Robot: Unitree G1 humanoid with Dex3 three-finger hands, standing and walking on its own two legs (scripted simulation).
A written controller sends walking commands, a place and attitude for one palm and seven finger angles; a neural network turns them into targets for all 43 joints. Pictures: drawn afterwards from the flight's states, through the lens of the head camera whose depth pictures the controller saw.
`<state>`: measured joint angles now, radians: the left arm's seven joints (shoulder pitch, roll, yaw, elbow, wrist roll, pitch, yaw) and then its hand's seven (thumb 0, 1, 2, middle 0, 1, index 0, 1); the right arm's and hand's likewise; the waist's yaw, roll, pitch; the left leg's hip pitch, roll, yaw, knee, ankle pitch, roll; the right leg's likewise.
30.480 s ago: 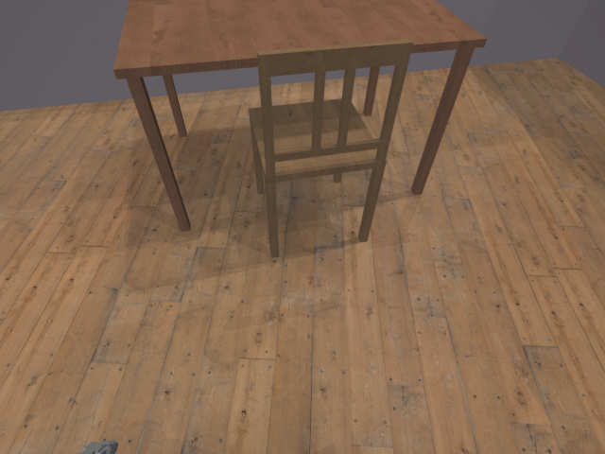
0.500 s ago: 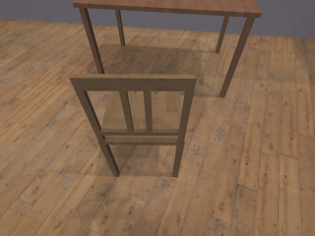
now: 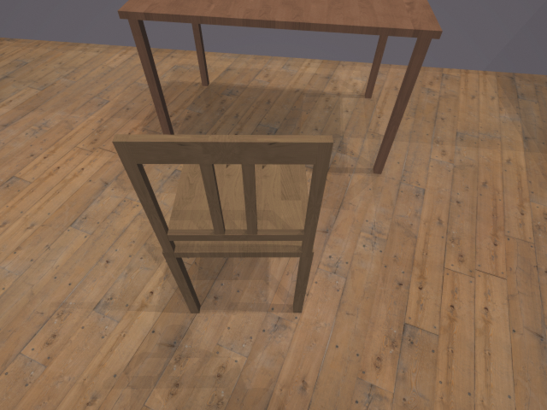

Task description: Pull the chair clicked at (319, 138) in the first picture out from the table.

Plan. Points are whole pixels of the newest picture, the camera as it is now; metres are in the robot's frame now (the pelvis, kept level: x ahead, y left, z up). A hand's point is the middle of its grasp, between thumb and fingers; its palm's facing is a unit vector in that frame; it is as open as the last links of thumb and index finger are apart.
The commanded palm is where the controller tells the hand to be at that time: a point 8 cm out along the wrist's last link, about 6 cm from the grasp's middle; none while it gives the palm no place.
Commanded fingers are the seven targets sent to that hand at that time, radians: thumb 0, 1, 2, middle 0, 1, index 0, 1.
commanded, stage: look to check the result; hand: left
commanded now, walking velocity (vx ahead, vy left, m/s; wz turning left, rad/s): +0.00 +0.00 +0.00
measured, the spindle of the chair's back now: (213, 200) +0.56 +0.17 -0.12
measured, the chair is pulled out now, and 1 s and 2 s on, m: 0.61 0.61 0.61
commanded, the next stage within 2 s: stand and wait in 0.68 s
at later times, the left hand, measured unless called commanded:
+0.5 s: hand out of the picture +0.00 +0.17 -0.17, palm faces +0.01 -0.98 -0.17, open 7.4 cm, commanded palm none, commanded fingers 0.00 0.90 0.90 -0.20 -0.30 -0.20 -0.30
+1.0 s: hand out of the picture +0.01 +0.17 -0.17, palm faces +0.02 -0.98 -0.19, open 7.4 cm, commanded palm none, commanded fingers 0.00 0.90 0.90 -0.20 -0.30 -0.20 -0.30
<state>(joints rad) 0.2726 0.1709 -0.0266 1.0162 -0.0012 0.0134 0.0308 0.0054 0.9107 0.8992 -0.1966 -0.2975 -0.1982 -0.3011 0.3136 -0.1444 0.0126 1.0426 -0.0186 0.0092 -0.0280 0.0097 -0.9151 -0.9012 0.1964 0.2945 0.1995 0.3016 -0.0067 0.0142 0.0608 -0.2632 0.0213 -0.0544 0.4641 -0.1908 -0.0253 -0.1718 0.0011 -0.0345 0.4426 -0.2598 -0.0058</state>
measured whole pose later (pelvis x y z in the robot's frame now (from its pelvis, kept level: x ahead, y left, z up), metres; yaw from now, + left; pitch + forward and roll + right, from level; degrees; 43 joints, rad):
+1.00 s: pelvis +0.01 +0.00 +0.00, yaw +0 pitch +0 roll +0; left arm 0.29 0.15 -0.02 1.04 0.00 0.01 0.03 0.00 0.91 0.90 -0.20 -0.30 -0.20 -0.30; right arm 0.31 -0.14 0.01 1.05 -0.01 0.00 -0.04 0.01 -0.92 -0.90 0.20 0.29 0.20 0.30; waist 0.00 0.01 0.06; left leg -0.25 0.01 -0.06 0.45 -0.20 -0.02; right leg -0.16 -0.01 -0.04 0.43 -0.27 0.00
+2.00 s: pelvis +0.01 +0.00 +0.00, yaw +1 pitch +0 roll +0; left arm 0.30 0.15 -0.02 1.04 0.00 0.01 0.03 0.00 0.91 0.90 -0.20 -0.30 -0.20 -0.30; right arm 0.31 -0.14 0.02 1.05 -0.01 0.00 -0.05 0.02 -0.92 -0.90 0.20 0.29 0.20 0.30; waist 0.00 0.00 0.06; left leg -0.25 0.01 -0.07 0.45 -0.20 -0.03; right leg -0.15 -0.01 -0.05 0.43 -0.28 -0.01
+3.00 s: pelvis +0.01 +0.00 +0.00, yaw +0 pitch +0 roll +0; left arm 0.31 0.14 -0.02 1.05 0.00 0.01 0.04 0.00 0.91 0.90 -0.20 -0.30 -0.20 -0.30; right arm 0.32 -0.13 0.02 1.06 -0.01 0.00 -0.05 0.02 -0.92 -0.90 0.20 0.29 0.20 0.30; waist 0.00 0.00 0.06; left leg -0.25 0.01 -0.06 0.44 -0.20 -0.02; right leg -0.15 -0.01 -0.04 0.42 -0.27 0.00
